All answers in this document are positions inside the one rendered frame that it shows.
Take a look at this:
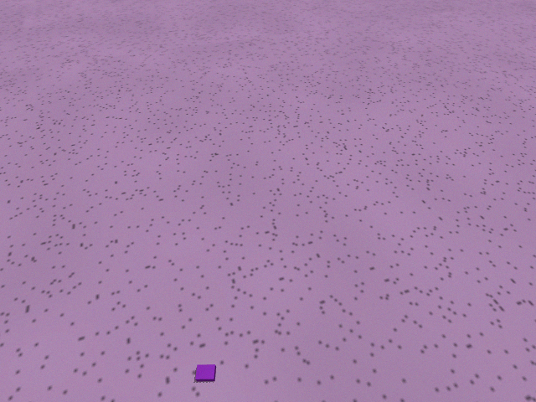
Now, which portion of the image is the small box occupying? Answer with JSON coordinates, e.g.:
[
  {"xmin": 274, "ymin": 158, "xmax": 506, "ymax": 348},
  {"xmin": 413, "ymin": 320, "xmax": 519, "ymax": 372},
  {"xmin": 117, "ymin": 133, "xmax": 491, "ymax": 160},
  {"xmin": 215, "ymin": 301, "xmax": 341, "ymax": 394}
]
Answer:
[{"xmin": 195, "ymin": 364, "xmax": 216, "ymax": 381}]

